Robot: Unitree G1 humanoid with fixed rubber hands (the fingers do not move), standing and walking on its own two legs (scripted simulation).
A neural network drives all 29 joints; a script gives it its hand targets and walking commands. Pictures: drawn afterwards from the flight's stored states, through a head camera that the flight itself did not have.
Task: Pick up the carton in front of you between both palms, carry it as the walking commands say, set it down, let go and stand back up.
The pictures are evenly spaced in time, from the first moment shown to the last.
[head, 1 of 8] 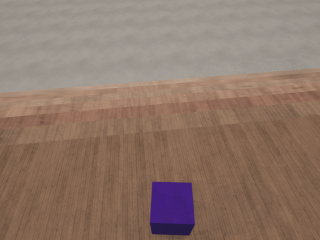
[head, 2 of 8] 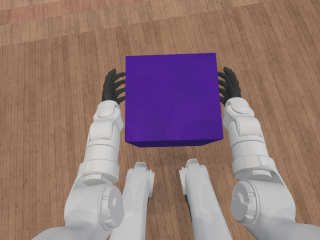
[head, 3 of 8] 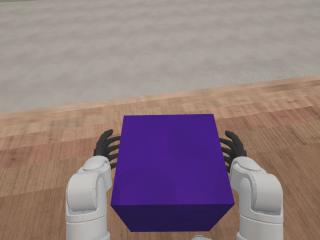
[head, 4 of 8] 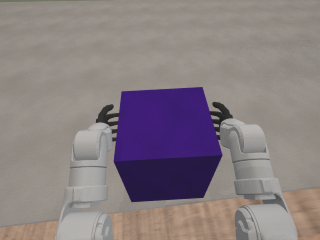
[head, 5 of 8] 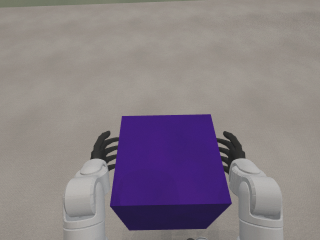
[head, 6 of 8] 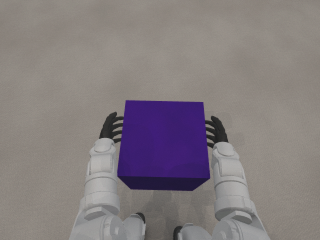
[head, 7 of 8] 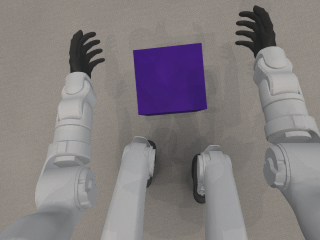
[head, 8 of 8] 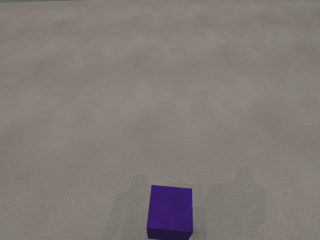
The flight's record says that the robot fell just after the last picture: no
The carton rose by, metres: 0.69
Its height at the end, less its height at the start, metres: -1.12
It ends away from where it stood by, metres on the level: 5.06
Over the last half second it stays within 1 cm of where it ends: yes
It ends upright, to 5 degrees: yes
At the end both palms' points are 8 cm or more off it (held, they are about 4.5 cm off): yes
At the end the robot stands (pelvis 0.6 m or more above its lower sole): yes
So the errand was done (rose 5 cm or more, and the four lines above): yes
